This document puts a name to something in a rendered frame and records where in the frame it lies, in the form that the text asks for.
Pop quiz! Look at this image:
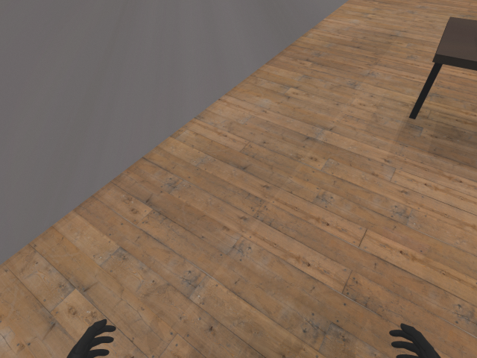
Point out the right robot hand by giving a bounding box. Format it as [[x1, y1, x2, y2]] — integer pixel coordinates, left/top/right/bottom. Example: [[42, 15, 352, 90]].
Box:
[[389, 323, 441, 358]]

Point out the table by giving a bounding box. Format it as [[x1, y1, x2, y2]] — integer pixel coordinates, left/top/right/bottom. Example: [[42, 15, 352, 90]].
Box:
[[409, 17, 477, 119]]

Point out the left robot hand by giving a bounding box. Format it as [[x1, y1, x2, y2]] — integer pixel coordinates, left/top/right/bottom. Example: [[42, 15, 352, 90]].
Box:
[[67, 319, 116, 358]]

